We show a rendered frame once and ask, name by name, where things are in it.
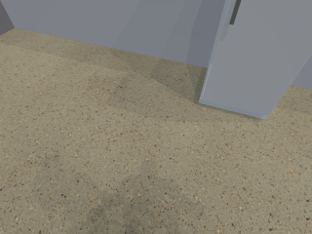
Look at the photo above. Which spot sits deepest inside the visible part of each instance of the fridge door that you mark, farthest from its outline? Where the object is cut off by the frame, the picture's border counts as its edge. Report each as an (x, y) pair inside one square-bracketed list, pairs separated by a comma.
[(257, 57)]

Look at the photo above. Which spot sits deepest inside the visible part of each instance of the handle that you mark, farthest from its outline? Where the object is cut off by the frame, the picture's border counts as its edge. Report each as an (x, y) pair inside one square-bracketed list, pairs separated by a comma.
[(235, 11)]

